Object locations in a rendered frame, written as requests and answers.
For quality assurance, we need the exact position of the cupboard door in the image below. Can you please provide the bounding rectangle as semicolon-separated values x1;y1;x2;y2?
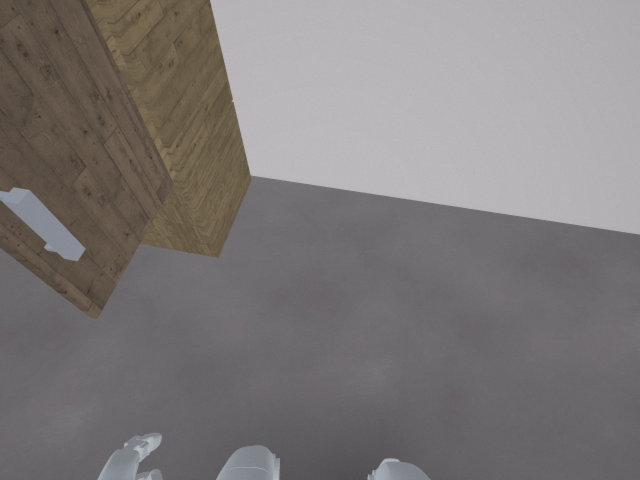
0;0;174;319

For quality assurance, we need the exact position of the handle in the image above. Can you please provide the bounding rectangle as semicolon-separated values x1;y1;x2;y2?
0;187;85;261

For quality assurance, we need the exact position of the left robot thigh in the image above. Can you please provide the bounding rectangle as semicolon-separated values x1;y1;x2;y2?
216;446;280;480

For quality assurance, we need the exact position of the left robot hand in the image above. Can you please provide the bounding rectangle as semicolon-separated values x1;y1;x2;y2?
97;433;163;480

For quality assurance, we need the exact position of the robot right shin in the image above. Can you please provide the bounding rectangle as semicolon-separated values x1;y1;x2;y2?
378;458;400;468

